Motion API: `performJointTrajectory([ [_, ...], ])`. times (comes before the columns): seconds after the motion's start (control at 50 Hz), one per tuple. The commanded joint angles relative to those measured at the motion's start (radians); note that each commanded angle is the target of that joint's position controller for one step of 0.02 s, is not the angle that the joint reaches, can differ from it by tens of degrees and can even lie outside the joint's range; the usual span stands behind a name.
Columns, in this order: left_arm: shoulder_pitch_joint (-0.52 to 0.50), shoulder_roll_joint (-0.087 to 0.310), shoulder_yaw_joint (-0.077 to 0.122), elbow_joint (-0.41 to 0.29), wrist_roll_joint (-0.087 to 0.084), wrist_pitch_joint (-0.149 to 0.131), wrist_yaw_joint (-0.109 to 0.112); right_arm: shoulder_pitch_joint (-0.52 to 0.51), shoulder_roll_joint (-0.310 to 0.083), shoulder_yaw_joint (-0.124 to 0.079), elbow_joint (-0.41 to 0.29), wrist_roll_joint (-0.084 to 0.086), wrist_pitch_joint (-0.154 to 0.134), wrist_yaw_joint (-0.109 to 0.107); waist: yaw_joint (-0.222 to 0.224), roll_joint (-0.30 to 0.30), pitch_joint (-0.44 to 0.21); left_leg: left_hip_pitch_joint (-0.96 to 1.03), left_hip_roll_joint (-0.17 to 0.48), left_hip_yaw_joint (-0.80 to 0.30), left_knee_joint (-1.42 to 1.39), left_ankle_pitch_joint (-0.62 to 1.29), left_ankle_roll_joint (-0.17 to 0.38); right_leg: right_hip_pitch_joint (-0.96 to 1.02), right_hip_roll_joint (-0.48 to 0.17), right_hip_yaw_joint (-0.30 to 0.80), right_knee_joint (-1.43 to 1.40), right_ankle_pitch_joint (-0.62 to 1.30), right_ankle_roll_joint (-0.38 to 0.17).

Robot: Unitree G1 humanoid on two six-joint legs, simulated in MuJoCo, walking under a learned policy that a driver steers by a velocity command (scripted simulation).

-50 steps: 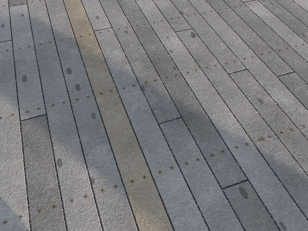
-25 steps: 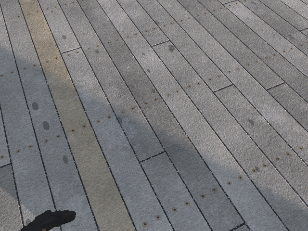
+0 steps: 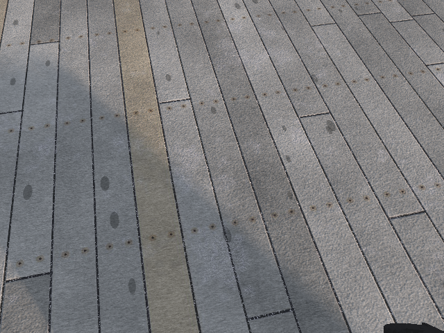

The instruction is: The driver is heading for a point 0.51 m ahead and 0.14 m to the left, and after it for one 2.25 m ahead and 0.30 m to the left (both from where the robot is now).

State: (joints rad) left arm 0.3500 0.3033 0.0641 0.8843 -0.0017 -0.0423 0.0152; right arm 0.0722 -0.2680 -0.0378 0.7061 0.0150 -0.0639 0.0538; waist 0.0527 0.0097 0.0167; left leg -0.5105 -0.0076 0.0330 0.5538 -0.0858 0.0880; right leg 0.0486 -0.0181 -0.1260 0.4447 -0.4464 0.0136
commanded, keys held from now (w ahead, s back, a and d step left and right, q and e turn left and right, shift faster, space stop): w+q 0.86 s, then w+e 0.14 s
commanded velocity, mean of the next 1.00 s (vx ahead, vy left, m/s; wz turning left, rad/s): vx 0.50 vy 0.00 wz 0.51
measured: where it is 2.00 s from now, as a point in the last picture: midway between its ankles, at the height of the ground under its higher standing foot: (160, 167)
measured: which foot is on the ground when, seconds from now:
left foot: down 0.00-0.48, up 0.50-0.96, down 0.98-1.00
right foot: down 0.00-0.00, up 0.02-0.44, down 0.46-1.00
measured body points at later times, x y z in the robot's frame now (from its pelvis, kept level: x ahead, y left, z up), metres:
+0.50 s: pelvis +0.28 -0.01 +0.01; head +0.31 +0.00 +0.45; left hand +0.44 +0.29 -0.06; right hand +0.39 -0.29 -0.11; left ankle +0.12 +0.09 -0.70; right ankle +0.41 -0.09 -0.72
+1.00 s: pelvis +0.51 +0.12 +0.00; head +0.54 +0.14 +0.45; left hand +0.35 +0.36 -0.13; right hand +0.84 +0.05 -0.06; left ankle +0.56 +0.26 -0.72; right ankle +0.42 -0.09 -0.71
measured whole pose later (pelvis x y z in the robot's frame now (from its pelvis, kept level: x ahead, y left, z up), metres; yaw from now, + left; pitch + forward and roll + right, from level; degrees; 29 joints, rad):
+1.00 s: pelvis +0.51 +0.12 +0.00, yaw +31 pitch +2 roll -1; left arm 0.36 0.31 0.07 0.91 -0.03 -0.05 0.00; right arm 0.05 -0.26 -0.05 0.58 0.01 -0.03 0.04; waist 0.08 0.01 0.05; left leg -0.50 0.01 0.04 0.57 -0.09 0.08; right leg 0.05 -0.09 -0.20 0.49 -0.43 0.04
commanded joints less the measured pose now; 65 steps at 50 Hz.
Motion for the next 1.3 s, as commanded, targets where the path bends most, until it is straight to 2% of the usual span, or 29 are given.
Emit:
performJointTrajectory([
  [0.02, 0.070, 0.013, -0.022, -0.119, 0.025, -0.039, 0.000, 0.326, -0.306, -0.101, -0.002, 0.016, 0.001, -0.017, -0.108, 0.306, -0.360, 0.895, 0.346, -0.787, -0.180, -0.141, 0.326, -0.695, 0.097, 0.071, 0.857, -0.049, 0.015],
  [0.04, 0.012, 0.120, 0.000, -0.114, -0.002, -0.076, -0.020, 0.339, -0.218, -0.076, -0.007, 0.013, 0.002, -0.017, -0.158, 0.173, -0.371, 0.911, 0.334, -0.805, -0.244, -0.261, 0.288, -0.807, 0.035, 0.245, 0.924, -0.084, -0.011],
  [0.06, -0.091, 0.142, 0.006, -0.150, -0.035, -0.096, -0.029, 0.304, -0.184, -0.067, -0.014, 0.001, -0.001, -0.022, -0.163, 0.126, -0.236, 0.801, 0.295, -0.655, -0.249, -0.213, 0.244, -0.852, -0.004, 0.229, 0.912, -0.016, -0.030],
  [0.08, -0.132, 0.123, 0.000, -0.162, -0.026, -0.104, -0.025, 0.249, -0.178, -0.065, -0.023, -0.005, -0.004, -0.023, -0.127, 0.011, -0.143, 0.649, 0.257, -0.551, -0.263, -0.107, 0.218, -0.830, -0.046, 0.220, 0.824, 0.055, -0.034],
  [0.1, -0.152, 0.127, 0.008, -0.164, 0.002, -0.101, -0.016, 0.201, -0.152, -0.057, -0.038, -0.009, -0.005, -0.027, -0.098, -0.020, -0.099, 0.533, 0.231, -0.485, -0.281, -0.004, 0.205, -0.776, -0.075, 0.217, 0.733, 0.097, -0.026],
  [0.18, -0.128, 0.083, 0.008, -0.173, 0.022, -0.062, -0.010, 0.171, -0.150, -0.058, -0.057, -0.009, -0.005, -0.042, -0.037, 0.016, -0.061, 0.338, 0.168, -0.373, -0.344, 0.149, 0.209, -0.669, -0.082, 0.196, 0.582, 0.170, 0.024],
  [0.28, -0.316, 0.041, -0.012, -0.225, 0.014, -0.065, -0.017, 0.235, -0.188, -0.073, -0.039, 0.005, 0.007, -0.067, -0.102, 0.055, -0.010, 0.216, 0.091, -0.278, -0.336, 0.065, 0.141, -0.566, -0.018, 0.175, 0.198, 0.493, 0.060],
  [0.38, -0.389, 0.086, 0.004, -0.257, -0.004, -0.080, -0.034, 0.305, -0.178, -0.074, -0.013, 0.015, 0.021, -0.073, -0.118, 0.075, -0.017, 0.334, 0.131, -0.395, -0.245, -0.026, 0.107, -0.514, 0.018, 0.216, 0.046, 0.484, 0.034],
  [0.44, -0.280, 0.121, 0.025, -0.232, -0.006, -0.093, -0.032, 0.274, -0.165, -0.073, -0.023, 0.007, 0.029, -0.074, -0.047, 0.116, -0.044, 0.351, 0.127, -0.451, -0.129, 0.005, 0.075, -0.358, 0.015, 0.203, -0.010, 0.393, -0.019],
  [0.46, -0.179, 0.151, 0.040, -0.215, 0.007, -0.097, -0.025, 0.269, -0.124, -0.057, -0.034, 0.002, 0.027, -0.071, 0.003, 0.089, -0.126, 0.307, 0.075, -0.407, 0.016, 0.018, 0.045, -0.178, -0.042, 0.236, -0.014, 0.375, -0.060],
  [0.48, -0.028, 0.208, 0.054, -0.201, 0.015, -0.095, -0.016, 0.294, -0.061, -0.035, -0.050, -0.017, 0.024, -0.070, 0.049, -0.051, -0.269, 0.170, -0.005, -0.301, 0.306, -0.202, 0.004, 0.081, -0.225, 0.419, -0.004, 0.321, -0.117],
  [0.5, 0.029, 0.266, 0.070, -0.159, 0.015, -0.078, -0.024, 0.414, -0.043, -0.026, -0.086, 0.023, 0.016, -0.069, -0.016, -0.398, -0.336, -0.179, -0.092, -0.198, 0.595, -0.527, -0.043, 0.304, -0.414, 0.892, -0.108, 0.043, -0.273],
  [0.52, -0.019, 0.160, 0.047, -0.187, -0.002, -0.075, -0.029, 0.395, -0.152, -0.046, -0.050, 0.028, 0.017, -0.074, 0.006, -0.232, -0.233, -0.272, -0.010, -0.230, 0.707, -0.475, -0.060, 0.229, -0.393, 0.889, -0.153, -0.119, -0.244],
  [0.54, -0.055, 0.109, 0.032, -0.195, -0.002, -0.069, -0.025, 0.292, -0.189, -0.059, -0.061, 0.020, 0.023, -0.072, 0.028, -0.141, -0.126, -0.289, 0.019, -0.204, 0.729, -0.382, -0.067, 0.124, -0.348, 0.713, -0.153, -0.052, -0.200],
  [0.56, -0.099, 0.095, 0.024, -0.197, 0.008, -0.065, -0.025, 0.252, -0.173, -0.059, -0.067, 0.011, 0.028, -0.073, 0.009, -0.077, -0.070, -0.252, 0.051, -0.182, 0.708, -0.313, -0.077, 0.017, -0.304, 0.590, -0.171, 0.092, -0.181],
  [0.6, -0.117, 0.065, 0.015, -0.181, 0.018, -0.066, -0.023, 0.217, -0.139, -0.061, -0.080, 0.003, 0.030, -0.061, -0.012, -0.097, -0.005, -0.180, 0.099, -0.177, 0.636, -0.247, -0.077, -0.119, -0.238, 0.414, -0.200, 0.329, -0.156],
  [0.62, -0.132, 0.072, 0.017, -0.172, 0.016, -0.067, -0.023, 0.236, -0.117, -0.059, -0.087, 0.015, 0.035, -0.057, -0.036, -0.141, -0.020, -0.172, 0.105, -0.155, 0.618, -0.229, -0.085, -0.125, -0.235, 0.384, -0.227, 0.314, -0.174],
  [0.7, -0.130, 0.103, 0.031, -0.143, 0.005, -0.074, -0.020, 0.166, -0.086, -0.048, -0.123, 0.009, 0.049, -0.051, -0.030, -0.087, 0.016, -0.231, 0.128, -0.137, 0.497, -0.144, -0.106, -0.134, -0.248, 0.254, -0.288, 0.431, -0.211],
  [0.82, -0.091, 0.148, 0.042, -0.103, -0.001, -0.055, -0.012, 0.012, -0.059, -0.033, -0.161, 0.008, 0.031, -0.019, 0.025, -0.062, 0.044, -0.166, 0.107, -0.049, 0.194, 0.101, -0.085, -0.089, -0.220, 0.049, -0.289, 0.522, -0.168],
  [0.92, -0.016, 0.188, 0.048, -0.047, -0.030, -0.030, -0.020, -0.057, -0.061, -0.034, -0.210, 0.006, 0.028, -0.004, 0.007, -0.072, 0.066, -0.078, 0.045, -0.003, 0.061, -0.060, -0.015, 0.013, -0.275, 0.027, -0.215, 0.789, -0.168],
  [0.98, -0.037, 0.184, 0.033, -0.027, -0.039, -0.017, -0.014, 0.268, -0.179, -0.094, -0.115, -0.008, 0.029, -0.023, -0.198, -0.079, -0.126, 0.451, -0.018, 0.032, -0.043, 0.015, 0.056, -0.125, -0.210, -0.027, 0.192, 1.005, -0.104],
  [1.0, -0.011, 0.092, 0.000, -0.059, -0.009, -0.027, -0.020, 0.417, -0.276, -0.116, -0.086, -0.026, 0.035, -0.045, -0.224, 0.094, -0.279, 0.825, 0.234, -0.290, -0.019, 0.018, 0.143, -0.456, -0.119, -0.033, 0.559, 0.560, -0.052],
  [1.02, 0.056, 0.038, -0.025, -0.061, -0.017, -0.048, -0.029, 0.394, -0.296, -0.107, -0.101, -0.023, 0.028, -0.045, -0.162, 0.253, -0.443, 0.936, 0.443, -0.739, -0.175, -0.076, 0.279, -0.665, 0.040, 0.130, 0.844, -0.146, -0.021],
  [1.04, -0.032, 0.159, 0.012, -0.063, -0.051, -0.058, -0.035, 0.355, -0.206, -0.082, -0.105, -0.023, 0.019, -0.038, -0.200, 0.117, -0.359, 0.849, 0.410, -0.645, -0.209, -0.118, 0.225, -0.743, -0.010, 0.247, 0.908, -0.123, -0.030],
  [1.06, -0.102, 0.156, 0.014, -0.094, -0.064, -0.061, -0.038, 0.307, -0.177, -0.071, -0.091, -0.021, 0.011, -0.037, -0.173, 0.114, -0.202, 0.710, 0.369, -0.468, -0.225, -0.080, 0.181, -0.785, -0.054, 0.219, 0.876, -0.051, -0.038],
  [1.1, -0.113, 0.123, 0.017, -0.080, -0.029, -0.045, -0.025, 0.200, -0.107, -0.053, -0.075, -0.018, -0.006, -0.032, -0.097, 0.065, -0.078, 0.499, 0.280, -0.281, -0.295, 0.000, 0.123, -0.722, -0.120, 0.208, 0.753, 0.095, -0.032],
  [1.12, -0.064, 0.109, 0.017, -0.065, -0.032, -0.030, -0.025, 0.173, -0.106, -0.053, -0.072, -0.025, -0.017, -0.032, -0.064, 0.110, -0.071, 0.420, 0.281, -0.243, -0.338, 0.018, 0.128, -0.647, -0.135, 0.217, 0.746, 0.144, -0.022],
  [1.18, -0.053, 0.060, 0.013, -0.053, -0.034, 0.004, -0.018, 0.144, -0.097, -0.058, -0.040, -0.031, -0.047, -0.037, -0.033, 0.064, -0.018, 0.348, 0.266, -0.123, -0.416, 0.070, 0.126, -0.648, -0.134, 0.226, 0.696, 0.221, 0.002],
  [1.3, -0.204, 0.027, 0.004, -0.101, -0.020, -0.003, -0.039, 0.177, -0.125, -0.068, 0.014, -0.032, -0.046, -0.061, -0.075, 0.036, 0.049, 0.402, 0.233, 0.083, -0.446, 0.146, 0.080, -0.710, -0.107, 0.192, 0.370, 0.511, 0.003],
])
Keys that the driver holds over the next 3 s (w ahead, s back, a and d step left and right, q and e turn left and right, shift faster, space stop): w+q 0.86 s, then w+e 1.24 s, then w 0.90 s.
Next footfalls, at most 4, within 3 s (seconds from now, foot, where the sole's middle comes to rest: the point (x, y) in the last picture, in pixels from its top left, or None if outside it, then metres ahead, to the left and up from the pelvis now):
0.46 right None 0.45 -0.08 -0.76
0.98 left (147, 285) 0.59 0.29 -0.76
1.52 right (189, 188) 0.96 0.19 -0.76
2.02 left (136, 134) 1.21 0.43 -0.76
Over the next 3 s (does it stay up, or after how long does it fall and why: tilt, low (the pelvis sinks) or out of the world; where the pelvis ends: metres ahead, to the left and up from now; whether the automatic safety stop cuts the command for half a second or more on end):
stays up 1.57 0.25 0.01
